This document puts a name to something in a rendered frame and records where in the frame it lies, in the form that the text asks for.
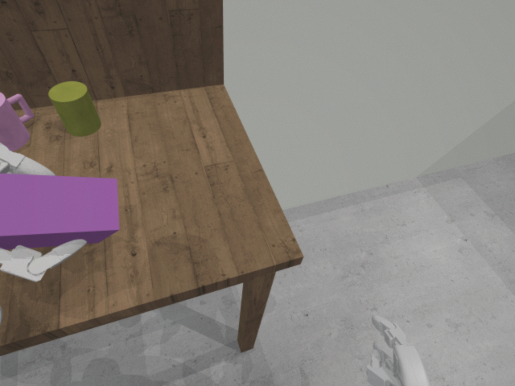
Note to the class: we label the table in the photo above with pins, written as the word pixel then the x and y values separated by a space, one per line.
pixel 197 213

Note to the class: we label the sponge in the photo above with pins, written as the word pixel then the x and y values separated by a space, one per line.
pixel 46 210

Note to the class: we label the right robot hand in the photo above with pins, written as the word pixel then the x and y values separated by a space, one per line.
pixel 403 365

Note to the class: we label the left robot hand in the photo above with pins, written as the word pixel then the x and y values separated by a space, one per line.
pixel 22 261

